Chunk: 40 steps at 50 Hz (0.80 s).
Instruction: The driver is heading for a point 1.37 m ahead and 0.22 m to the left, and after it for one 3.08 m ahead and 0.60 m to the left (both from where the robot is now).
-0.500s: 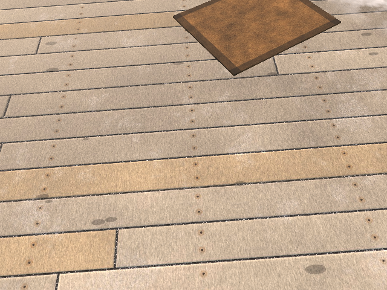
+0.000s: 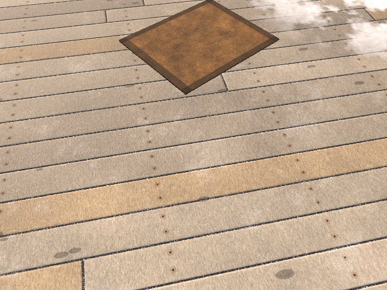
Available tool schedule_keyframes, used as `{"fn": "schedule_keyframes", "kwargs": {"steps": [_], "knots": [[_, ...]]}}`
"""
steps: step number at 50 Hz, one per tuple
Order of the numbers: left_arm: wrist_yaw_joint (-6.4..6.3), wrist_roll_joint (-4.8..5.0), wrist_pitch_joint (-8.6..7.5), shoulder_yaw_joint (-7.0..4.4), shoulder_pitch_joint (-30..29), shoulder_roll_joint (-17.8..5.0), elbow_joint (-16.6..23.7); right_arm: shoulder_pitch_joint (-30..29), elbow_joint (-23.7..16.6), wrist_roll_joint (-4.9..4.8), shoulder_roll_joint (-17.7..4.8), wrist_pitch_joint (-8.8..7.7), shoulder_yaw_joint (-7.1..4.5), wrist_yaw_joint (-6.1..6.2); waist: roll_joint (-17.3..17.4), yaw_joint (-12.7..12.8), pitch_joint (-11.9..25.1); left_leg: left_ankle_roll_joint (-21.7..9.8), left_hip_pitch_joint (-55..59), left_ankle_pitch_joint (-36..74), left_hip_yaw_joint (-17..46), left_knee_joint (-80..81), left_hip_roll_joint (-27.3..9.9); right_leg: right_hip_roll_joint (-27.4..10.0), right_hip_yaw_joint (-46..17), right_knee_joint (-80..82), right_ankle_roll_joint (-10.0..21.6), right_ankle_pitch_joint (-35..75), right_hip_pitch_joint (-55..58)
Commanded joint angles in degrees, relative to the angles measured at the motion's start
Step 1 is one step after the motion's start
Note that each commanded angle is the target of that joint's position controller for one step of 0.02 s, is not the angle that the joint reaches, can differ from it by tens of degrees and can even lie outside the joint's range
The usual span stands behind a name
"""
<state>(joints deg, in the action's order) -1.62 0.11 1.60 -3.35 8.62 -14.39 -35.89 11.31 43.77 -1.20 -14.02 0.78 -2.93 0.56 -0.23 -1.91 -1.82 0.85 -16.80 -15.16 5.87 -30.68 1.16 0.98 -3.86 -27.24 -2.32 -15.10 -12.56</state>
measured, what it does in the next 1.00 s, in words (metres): walks ahead: left foot, then right foot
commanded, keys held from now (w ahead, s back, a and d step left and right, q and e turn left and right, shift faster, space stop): q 0.06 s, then w+q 0.50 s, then w+e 0.44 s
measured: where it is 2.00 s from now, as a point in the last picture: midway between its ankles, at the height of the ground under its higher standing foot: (150, 187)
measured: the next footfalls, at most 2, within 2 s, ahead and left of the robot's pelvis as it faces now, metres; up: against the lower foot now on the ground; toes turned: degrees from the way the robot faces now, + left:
left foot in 0.34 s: +0.05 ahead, +0.14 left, +0.00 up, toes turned +13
right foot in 0.82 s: +0.44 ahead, +0.06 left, +0.00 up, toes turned +17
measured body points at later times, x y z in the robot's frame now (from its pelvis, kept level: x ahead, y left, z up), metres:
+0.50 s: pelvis +0.06 +0.07 +0.01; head +0.07 +0.10 +0.46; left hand +0.14 +0.37 -0.10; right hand +0.21 -0.18 -0.09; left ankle +0.01 +0.14 -0.74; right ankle +0.12 -0.09 -0.66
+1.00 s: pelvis +0.34 +0.11 +0.00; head +0.38 +0.12 +0.45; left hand +0.39 +0.41 -0.10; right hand +0.53 -0.12 -0.10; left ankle +0.28 +0.24 -0.65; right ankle +0.40 +0.05 -0.74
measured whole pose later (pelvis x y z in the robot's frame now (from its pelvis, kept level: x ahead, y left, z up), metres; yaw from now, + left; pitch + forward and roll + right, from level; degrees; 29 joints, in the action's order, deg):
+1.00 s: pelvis +0.34 +0.11 +0.00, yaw +13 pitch +1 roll -1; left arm 1.6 0.3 -4.1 -3.1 14.9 -16.2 -41.1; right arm 14.4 39.9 0.3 -16.8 -5.6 -1.5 -0.2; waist 1.4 0.7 -2.7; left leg 0.2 -28.6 -18.7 3.6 -65.6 -2.4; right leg 6.7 -1.2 -22.4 4.9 -7.4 -15.3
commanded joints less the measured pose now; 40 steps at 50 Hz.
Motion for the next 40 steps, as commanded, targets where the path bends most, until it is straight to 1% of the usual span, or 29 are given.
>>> {"fn": "schedule_keyframes", "kwargs": {"steps": [1,2,3,4,5,7,8,9,12,14,15,16,17,18,19,20,21,22,23,25,28,29,32,34,35,37,38,39,40], "knots": [[-0.82,-1.32,-0.49,-4.2,4.02,-13.28,2.27,-1.23,-5.42,-0.35,-7.03,-1.81,-2.03,0.16,-10.4,0.38,8.11,-2.37,-7.01,3.71,1.5,-2.82,-0.7,-10.94,-6.97,2.27,8.09,22.31,10.76],[-0.49,-1.72,-0.5,-3.76,3.25,-10.74,3.33,-1.84,-5.26,0.08,-8.29,-1.94,-2.12,0.07,-12.58,2.22,7.51,-0.24,-9.39,-5.58,-1.19,-7.78,0.34,-15.48,-11.4,4.91,12.4,24.26,10.04],[-0.61,-1.75,-0.66,-3.38,2.45,-9.28,3.7,-2.89,-5.7,0.06,-9.64,-1.69,-2.85,-0.13,-13.38,3.05,6.56,0.74,-12.4,-14.03,-2.96,-15.81,0.27,-18.89,-13.96,5.9,15.23,26.77,9.9],[-0.89,-1.76,-1.04,-3.21,3.75,-8.97,3.81,-3.13,-5.55,-0.05,-9.74,-1.02,-3.29,-0.09,-11.43,4.03,6.79,1.44,-15.73,-19.73,-3.37,-24.99,-0.4,-20.81,-15.54,7.4,17.05,24.33,10.79],[-1.01,-0.88,-1.62,-3.36,4.4,-9.46,3.09,-3.25,-6.22,-0.01,-9.42,-0.3,-3.5,-0.22,-8.97,3.95,5.35,1.73,-19.85,-18.85,-2.52,-30.05,-2.13,-21.91,-16.11,8.89,17.4,16.98,11.23],[-1.04,0.19,-2.57,-3.44,4.02,-9.6,2.05,-5.23,-7.22,-0.45,-7.24,0.42,-2.78,-0.83,-7.52,4.22,1.63,1.13,-22.73,-13.0,-2.41,-28.05,-4.54,-19.3,-13.03,12.89,14.73,-2.22,9.66],[-1.01,0.08,-2.78,-3.33,3.75,-9.15,1.85,-6.21,-7.47,-0.33,-6.6,0.5,-2.54,-1.02,-6.86,4.8,0.58,0.76,-22.58,-10.74,-3.84,-27.19,-4.09,-17.26,-10.83,14.89,13.47,-6.6,9.25],[-0.88,0.22,-3.02,-3.52,3.31,-10.14,1.65,-6.15,-8.33,-0.42,-5.92,0.27,-2.08,-1.5,-9.46,4.26,0.3,0.47,-19.99,-9.54,-4.92,-23.54,-4.71,-17.37,-9.35,15.31,13.25,-7.92,7.0],[0.15,0.8,-3.83,-4.06,2.84,-11.45,1.02,-5.81,-8.92,-0.24,-6.03,-0.68,-1.71,-2.63,-8.78,4.09,1.07,-1.38,-9.52,-9.22,-8.57,-12.56,-3.59,-15.45,-3.03,14.73,11.62,-6.75,2.93],[0.97,1.61,-4.05,-4.27,2.14,-12.28,0.56,-1.46,-7.7,-0.36,-6.87,-0.96,-2.12,-3.0,-7.29,1.57,1.9,-2.75,-0.8,-3.15,-11.16,-5.19,-2.02,-15.79,-0.53,11.67,11.13,-8.0,-1.02],[1.18,1.72,-4.12,-4.05,1.87,-11.58,0.34,2.7,-5.96,-0.35,-7.11,-0.95,-2.45,-2.93,-6.07,-0.27,2.39,-3.36,5.8,-1.14,-12.83,-2.25,-0.11,-14.92,1.47,8.13,10.19,-9.43,-4.85],[1.37,1.17,-4.36,-3.32,2.52,-9.52,0.1,8.05,-4.16,-0.54,-8.81,-0.89,-3.41,-2.45,-3.39,-2.26,3.83,-4.61,14.03,-2.37,-12.61,-1.1,1.54,-12.97,4.42,1.14,8.35,-9.25,-9.69],[1.64,-0.25,-4.73,-2.08,1.04,-5.91,1.03,14.88,-3.14,-0.87,-13.01,-1.07,-4.93,-1.71,7.39,-5.14,4.81,-8.3,22.49,-6.58,0.99,5.03,-6.15,-8.43,11.1,-18.82,3.77,-9.48,-18.89],[1.27,-0.49,-5.91,-1.15,-3.26,-3.53,6.73,16.6,-5.31,0.11,-21.38,-2.35,-6.08,-1.84,21.05,-4.97,5.75,-20.71,27.02,-22.14,37.57,17.73,-20.58,1.57,7.13,-37.32,0.53,-20.86,-38.6],[1.49,1.71,-7.26,-2.06,-4.67,-8.17,6.44,15.0,-6.04,0.68,-16.57,-3.69,-4.71,-2.12,12.17,-5.87,4.16,-23.06,25.24,-29.37,40.71,21.67,-23.2,-2.0,-1.08,-44.12,1.86,-18.79,-43.08],[2.04,2.54,-8.04,-2.5,-4.06,-10.04,5.93,12.23,-6.34,0.84,-13.22,-4.45,-3.43,-2.02,10.45,-3.57,0.08,-21.0,21.77,-28.02,35.68,21.36,-21.64,-4.02,-1.52,-43.4,3.44,-12.65,-43.75],[2.08,1.37,-8.42,-2.63,-2.25,-10.17,4.35,9.52,-7.12,0.71,-11.29,-4.73,-2.72,-1.89,6.59,-1.61,-1.7,-18.49,18.39,-21.74,29.5,20.12,-18.98,-5.73,-1.07,-40.98,3.71,-7.35,-41.41],[1.94,-0.63,-8.81,-2.78,-2.25,-10.17,3.37,8.0,-7.45,0.41,-10.13,-4.54,-2.19,-1.69,3.49,-1.09,-2.24,-15.84,15.57,-9.79,22.24,19.01,-15.67,-6.81,-0.68,-36.16,3.62,-3.51,-37.58],[2.12,-0.86,-8.71,-2.78,-1.64,-9.33,3.56,6.48,-7.79,1.06,-11.07,-4.25,-2.2,-1.22,6.72,0.69,-1.34,-15.63,12.61,-7.82,20.79,19.91,-14.42,-6.58,-0.59,-33.59,2.72,0.25,-34.23],[2.27,-0.8,-8.41,-2.5,-2.37,-8.61,2.92,6.31,-7.84,1.3,-11.14,-4.27,-2.17,-0.34,5.62,0.73,-0.99,-15.28,10.29,0.1,16.06,20.91,-12.1,-5.18,0.79,-29.08,0.9,6.82,-31.27],[2.37,-0.8,-8.09,-1.35,-6.71,-6.01,3.1,8.85,-6.43,0.36,-11.5,-4.23,-2.4,0.59,3.96,-0.54,-1.55,-13.42,8.78,8.3,10.22,19.82,-9.11,-2.76,1.65,-16.33,-0.82,14.28,-27.32],[2.69,-0.48,-8.16,-0.87,-7.91,-5.05,3.04,9.28,-5.69,0.37,-11.43,-4.27,-2.35,0.75,5.29,-1.05,-1.29,-12.83,8.46,9.32,8.47,19.89,-8.68,-2.29,2.28,-12.22,-1.09,17.44,-25.41],[3.77,0.54,-8.28,-0.17,-12.76,-4.4,3.44,12.92,-3.44,0.13,-11.12,-4.56,-2.19,0.71,6.07,-3.8,-2.23,-12.33,9.78,9.93,7.11,20.38,-10.03,-2.2,3.4,-6.23,-0.44,22.11,-22.57],[4.44,0.92,-8.4,-0.11,-15.2,-4.91,4.06,14.58,-2.17,0.03,-10.77,-4.46,-2.02,0.53,5.46,-4.61,-3.53,-12.07,14.29,11.91,6.87,19.62,-11.53,-2.31,3.73,-3.21,1.31,21.11,-24.67],[4.73,1.13,-8.49,-0.04,-15.81,-5.01,4.38,14.89,-1.58,0.11,-11.45,-4.31,-2.19,0.44,6.2,-4.63,-3.88,-12.01,16.0,13.43,7.19,19.14,-12.95,-2.5,3.75,-2.47,2.41,20.07,-24.96],[5.23,1.22,-8.55,-0.26,-15.26,-6.02,4.31,14.85,-0.81,0.22,-11.67,-3.98,-2.3,0.44,6.35,-3.76,-3.58,-11.06,20.06,21.9,5.85,17.1,-14.16,-2.08,4.58,-1.3,4.78,16.2,-24.4],[5.29,1.09,-8.47,-0.59,-13.66,-6.73,3.94,14.33,-0.78,0.29,-12.2,-3.84,-2.4,0.51,6.7,-2.6,-2.03,-10.44,21.75,32.05,4.4,14.22,-13.86,-0.78,5.73,-1.05,6.03,13.41,-21.61],[5.13,0.88,-8.3,-1.13,-10.62,-7.84,3.17,14.02,-0.76,0.43,-12.85,-3.63,-2.55,0.65,7.43,-0.89,1.01,-9.88,23.22,44.72,3.07,9.71,-13.35,1.11,7.26,-1.52,7.4,10.97,-16.93],[4.79,0.79,-8.12,-2.11,-3.81,-9.59,1.32,13.16,-0.9,0.7,-13.05,-3.21,-2.48,0.82,7.13,2.98,6.02,-8.9,22.92,56.01,0.72,1.0,-11.78,3.21,8.94,-0.54,9.41,11.43,-7.68]]}}
Velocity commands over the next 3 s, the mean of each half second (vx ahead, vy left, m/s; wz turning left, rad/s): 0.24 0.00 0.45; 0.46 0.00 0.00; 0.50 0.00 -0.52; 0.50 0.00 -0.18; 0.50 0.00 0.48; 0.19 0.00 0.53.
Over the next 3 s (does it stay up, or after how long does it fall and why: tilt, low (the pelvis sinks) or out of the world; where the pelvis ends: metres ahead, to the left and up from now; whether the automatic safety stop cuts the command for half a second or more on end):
stays up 1.33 0.16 0.00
